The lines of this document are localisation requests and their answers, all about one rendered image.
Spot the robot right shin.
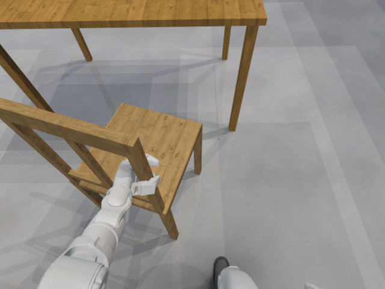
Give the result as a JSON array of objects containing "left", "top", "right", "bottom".
[{"left": 220, "top": 266, "right": 239, "bottom": 275}]

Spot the robot left hand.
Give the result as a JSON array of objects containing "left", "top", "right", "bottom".
[{"left": 113, "top": 154, "right": 161, "bottom": 196}]

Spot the left robot upper arm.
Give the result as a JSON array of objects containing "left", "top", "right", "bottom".
[{"left": 41, "top": 255, "right": 109, "bottom": 289}]

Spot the chair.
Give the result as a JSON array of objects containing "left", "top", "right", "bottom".
[{"left": 0, "top": 98, "right": 203, "bottom": 240}]

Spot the robot right thigh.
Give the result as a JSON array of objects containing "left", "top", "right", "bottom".
[{"left": 218, "top": 270, "right": 258, "bottom": 289}]

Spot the table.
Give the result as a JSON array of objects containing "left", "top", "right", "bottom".
[{"left": 0, "top": 0, "right": 267, "bottom": 131}]

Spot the left robot forearm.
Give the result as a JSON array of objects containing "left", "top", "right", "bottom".
[{"left": 37, "top": 185, "right": 132, "bottom": 289}]

